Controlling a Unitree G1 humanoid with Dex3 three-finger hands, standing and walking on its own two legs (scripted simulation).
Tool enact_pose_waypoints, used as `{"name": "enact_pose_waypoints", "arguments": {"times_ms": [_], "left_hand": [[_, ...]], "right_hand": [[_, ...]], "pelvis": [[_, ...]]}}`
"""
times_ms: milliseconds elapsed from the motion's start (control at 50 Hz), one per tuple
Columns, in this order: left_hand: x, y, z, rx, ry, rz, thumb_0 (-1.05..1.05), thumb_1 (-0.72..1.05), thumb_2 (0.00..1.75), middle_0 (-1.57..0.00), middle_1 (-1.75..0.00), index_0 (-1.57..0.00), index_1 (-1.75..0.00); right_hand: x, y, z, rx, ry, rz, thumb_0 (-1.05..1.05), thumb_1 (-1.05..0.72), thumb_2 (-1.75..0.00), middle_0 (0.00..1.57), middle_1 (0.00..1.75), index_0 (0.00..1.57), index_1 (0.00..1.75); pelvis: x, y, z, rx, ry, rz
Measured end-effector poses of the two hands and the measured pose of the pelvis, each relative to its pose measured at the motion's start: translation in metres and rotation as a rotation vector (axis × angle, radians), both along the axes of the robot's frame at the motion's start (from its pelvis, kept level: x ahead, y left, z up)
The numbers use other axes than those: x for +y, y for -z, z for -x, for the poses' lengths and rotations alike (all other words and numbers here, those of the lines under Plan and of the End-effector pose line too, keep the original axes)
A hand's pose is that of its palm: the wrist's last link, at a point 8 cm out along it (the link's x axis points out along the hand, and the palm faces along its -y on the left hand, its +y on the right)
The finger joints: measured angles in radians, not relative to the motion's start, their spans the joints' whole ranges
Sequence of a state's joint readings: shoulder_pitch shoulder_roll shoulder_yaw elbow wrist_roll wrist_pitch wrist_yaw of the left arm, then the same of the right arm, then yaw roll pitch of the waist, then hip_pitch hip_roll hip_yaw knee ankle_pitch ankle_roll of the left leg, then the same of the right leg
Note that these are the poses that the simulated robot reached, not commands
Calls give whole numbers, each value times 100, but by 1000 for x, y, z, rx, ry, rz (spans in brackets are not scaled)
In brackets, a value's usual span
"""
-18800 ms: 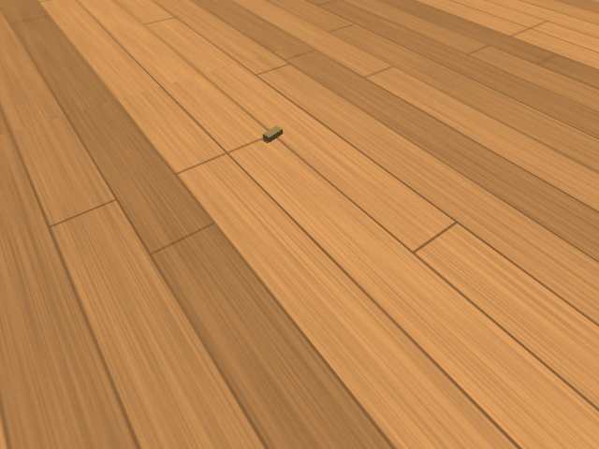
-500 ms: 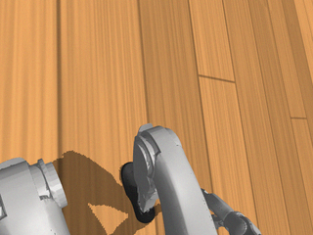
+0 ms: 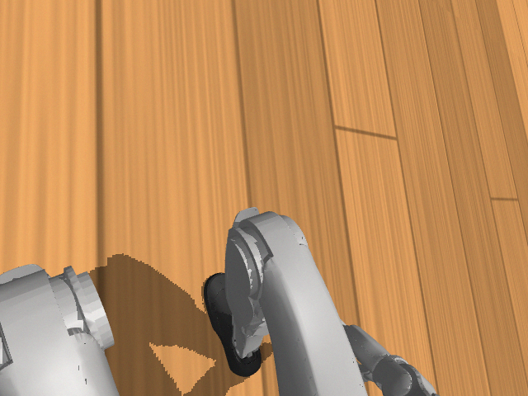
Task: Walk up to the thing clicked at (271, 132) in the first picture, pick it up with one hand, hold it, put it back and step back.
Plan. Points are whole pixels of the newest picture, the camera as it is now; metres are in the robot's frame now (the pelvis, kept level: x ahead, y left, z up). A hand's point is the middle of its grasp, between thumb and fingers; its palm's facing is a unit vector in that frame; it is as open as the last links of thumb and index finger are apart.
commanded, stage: close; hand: left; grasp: from above
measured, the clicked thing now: out of the picture +0.44 +0.41 -0.27
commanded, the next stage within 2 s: none
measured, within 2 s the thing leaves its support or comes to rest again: neither
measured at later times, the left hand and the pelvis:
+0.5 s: hand out of the picture +0.41 +0.39 -0.24, palm faces -0.47 -0.14 -0.87, open 13.6 cm; pelvis +0.00 +0.00 +0.00, yaw +0 degrees
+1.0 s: hand out of the picture +0.40 +0.39 -0.23, palm faces -0.49 -0.15 -0.86, open 12.5 cm; pelvis +0.00 +0.00 +0.00, yaw +0 degrees
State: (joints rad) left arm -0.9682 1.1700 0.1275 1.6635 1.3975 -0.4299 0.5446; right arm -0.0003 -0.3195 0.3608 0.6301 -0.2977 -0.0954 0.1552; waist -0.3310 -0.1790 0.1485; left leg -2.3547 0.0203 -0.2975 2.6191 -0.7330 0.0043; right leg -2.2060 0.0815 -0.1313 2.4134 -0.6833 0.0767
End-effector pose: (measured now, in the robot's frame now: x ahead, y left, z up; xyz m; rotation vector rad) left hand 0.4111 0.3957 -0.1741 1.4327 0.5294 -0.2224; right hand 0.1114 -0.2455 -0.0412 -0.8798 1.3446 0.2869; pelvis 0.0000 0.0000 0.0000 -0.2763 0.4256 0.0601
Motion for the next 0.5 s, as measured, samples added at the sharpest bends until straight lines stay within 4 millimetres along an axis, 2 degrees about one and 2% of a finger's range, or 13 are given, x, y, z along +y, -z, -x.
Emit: {"name": "enact_pose_waypoints", "arguments": {"times_ms": [300,500], "left_hand": [[1,5,0,36,-20,-1,0,-50,102,-12,-91,-8,-96],[-1,5,-2,20,2,1,0,-41,95,-17,-89,-14,-92]], "right_hand": [[-3,-2,6,15,16,10,0,-89,-90,20,30,21,30],[-2,1,1,19,1,3,0,-88,-90,20,30,21,30]], "pelvis": [[1,0,-1,5,2,0],[0,0,-2,6,1,-1]]}}
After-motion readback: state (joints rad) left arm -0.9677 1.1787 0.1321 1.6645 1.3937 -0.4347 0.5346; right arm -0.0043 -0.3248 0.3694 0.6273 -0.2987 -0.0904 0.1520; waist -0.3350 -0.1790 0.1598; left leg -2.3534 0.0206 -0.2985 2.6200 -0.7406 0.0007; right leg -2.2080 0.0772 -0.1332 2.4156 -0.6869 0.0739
